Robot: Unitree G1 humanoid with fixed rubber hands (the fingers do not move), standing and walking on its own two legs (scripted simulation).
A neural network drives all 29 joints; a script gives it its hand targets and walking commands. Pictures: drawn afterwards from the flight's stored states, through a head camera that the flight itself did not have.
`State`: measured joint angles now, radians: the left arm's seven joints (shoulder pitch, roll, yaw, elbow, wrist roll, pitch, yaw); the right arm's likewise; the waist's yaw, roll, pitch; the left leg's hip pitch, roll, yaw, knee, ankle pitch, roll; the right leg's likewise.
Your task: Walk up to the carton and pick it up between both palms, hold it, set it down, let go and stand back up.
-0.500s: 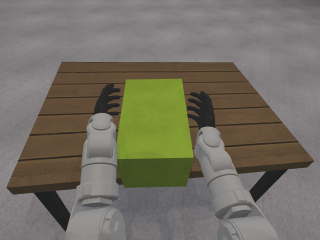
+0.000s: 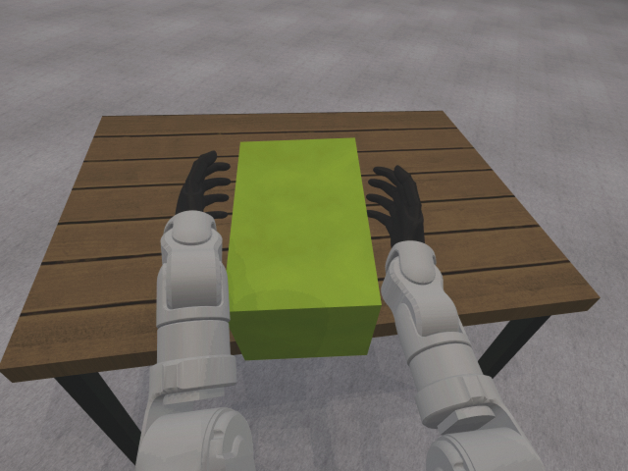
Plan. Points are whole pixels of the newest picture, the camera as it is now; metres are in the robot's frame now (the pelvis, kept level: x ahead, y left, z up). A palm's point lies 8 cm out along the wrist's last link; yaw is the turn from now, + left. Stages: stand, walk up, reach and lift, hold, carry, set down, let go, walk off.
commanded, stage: reach and lift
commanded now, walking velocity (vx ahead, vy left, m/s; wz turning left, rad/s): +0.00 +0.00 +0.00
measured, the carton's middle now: (301, 245) +0.40 +0.00 +0.09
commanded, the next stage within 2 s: hold in 0.56 s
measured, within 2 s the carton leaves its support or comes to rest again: neither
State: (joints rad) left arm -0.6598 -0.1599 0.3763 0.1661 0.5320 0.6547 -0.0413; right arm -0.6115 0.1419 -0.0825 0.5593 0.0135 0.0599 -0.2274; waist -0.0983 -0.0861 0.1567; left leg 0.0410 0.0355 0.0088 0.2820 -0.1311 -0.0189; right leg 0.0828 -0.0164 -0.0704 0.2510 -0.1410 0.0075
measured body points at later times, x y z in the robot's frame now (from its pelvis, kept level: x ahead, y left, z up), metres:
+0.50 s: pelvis +0.00 +0.00 +0.00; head -0.02 +0.03 +0.45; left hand +0.38 +0.14 +0.17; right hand +0.36 -0.12 +0.16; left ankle +0.03 +0.13 -0.75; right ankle +0.01 -0.12 -0.75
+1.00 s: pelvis -0.02 +0.00 +0.00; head -0.04 +0.03 +0.45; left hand +0.36 +0.14 +0.18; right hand +0.35 -0.11 +0.17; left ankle +0.03 +0.13 -0.75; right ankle +0.01 -0.12 -0.75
